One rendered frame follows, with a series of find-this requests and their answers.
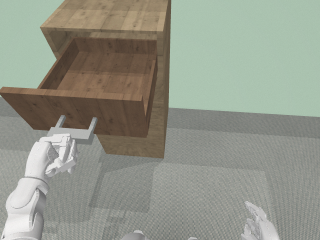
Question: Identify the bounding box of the robot left hand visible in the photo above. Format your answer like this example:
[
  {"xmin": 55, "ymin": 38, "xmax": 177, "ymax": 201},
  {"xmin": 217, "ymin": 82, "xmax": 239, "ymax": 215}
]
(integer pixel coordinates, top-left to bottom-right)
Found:
[{"xmin": 24, "ymin": 133, "xmax": 79, "ymax": 184}]

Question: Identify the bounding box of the cabinet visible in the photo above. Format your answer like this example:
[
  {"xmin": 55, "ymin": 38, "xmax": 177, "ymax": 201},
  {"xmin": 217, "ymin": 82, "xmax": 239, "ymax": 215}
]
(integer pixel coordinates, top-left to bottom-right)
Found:
[{"xmin": 40, "ymin": 0, "xmax": 172, "ymax": 159}]

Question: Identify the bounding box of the robot right hand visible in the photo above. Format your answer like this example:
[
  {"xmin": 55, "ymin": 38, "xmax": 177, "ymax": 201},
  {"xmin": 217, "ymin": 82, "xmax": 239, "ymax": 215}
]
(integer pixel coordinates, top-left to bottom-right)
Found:
[{"xmin": 241, "ymin": 201, "xmax": 280, "ymax": 240}]

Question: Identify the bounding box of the drawer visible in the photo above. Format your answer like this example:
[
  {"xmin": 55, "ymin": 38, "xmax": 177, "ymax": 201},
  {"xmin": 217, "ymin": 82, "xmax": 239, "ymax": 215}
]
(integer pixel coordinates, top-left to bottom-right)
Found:
[{"xmin": 0, "ymin": 36, "xmax": 158, "ymax": 138}]

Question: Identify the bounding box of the left robot shin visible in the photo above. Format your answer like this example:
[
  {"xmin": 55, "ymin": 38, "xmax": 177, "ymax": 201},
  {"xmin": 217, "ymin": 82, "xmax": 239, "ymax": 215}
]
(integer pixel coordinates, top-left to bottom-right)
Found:
[{"xmin": 134, "ymin": 230, "xmax": 144, "ymax": 235}]

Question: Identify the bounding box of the handle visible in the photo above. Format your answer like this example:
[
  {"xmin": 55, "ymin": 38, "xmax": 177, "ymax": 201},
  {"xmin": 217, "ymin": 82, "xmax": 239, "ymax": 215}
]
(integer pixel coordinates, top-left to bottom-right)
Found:
[{"xmin": 47, "ymin": 115, "xmax": 98, "ymax": 145}]

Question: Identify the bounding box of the left robot forearm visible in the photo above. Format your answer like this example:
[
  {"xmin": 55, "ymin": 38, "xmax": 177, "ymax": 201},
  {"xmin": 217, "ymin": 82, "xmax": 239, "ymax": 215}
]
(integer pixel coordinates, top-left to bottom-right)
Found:
[{"xmin": 0, "ymin": 177, "xmax": 49, "ymax": 240}]

